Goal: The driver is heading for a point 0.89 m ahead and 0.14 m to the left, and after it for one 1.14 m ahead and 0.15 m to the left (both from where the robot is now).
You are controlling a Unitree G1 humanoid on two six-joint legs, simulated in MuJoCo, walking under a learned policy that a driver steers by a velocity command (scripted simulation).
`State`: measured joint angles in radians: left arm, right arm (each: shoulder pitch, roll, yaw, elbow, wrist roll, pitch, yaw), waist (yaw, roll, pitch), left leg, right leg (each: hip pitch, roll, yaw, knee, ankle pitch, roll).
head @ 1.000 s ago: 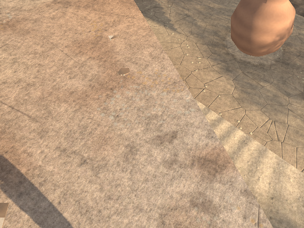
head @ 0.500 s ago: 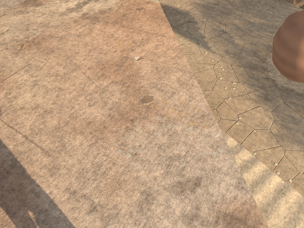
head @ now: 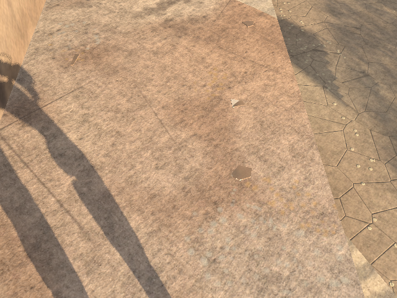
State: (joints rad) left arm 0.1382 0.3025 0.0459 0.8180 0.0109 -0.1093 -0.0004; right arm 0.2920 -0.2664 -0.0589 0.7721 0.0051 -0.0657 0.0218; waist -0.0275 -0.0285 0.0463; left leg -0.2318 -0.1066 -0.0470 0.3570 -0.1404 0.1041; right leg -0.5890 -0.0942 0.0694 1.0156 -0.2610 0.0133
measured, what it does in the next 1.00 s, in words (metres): walks ahead, turning left: right foot, then left foot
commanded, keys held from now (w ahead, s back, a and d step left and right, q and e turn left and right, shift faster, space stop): w+q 0.76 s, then w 0.12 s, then w+e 0.12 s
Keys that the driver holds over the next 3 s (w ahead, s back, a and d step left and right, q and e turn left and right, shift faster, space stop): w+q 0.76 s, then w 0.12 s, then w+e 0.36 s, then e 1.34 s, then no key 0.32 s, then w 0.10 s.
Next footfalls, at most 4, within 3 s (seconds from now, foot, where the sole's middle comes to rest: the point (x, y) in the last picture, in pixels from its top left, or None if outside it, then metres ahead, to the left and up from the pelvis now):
0.28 right None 0.35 -0.13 -0.78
0.80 left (132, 278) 0.53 0.21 -0.78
1.34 right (157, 181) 0.91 0.14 -0.78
1.82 left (100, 180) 0.92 0.37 -0.78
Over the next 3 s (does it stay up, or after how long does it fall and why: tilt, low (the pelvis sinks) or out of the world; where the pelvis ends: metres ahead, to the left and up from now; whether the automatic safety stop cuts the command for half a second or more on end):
stays up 0.86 0.22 -0.01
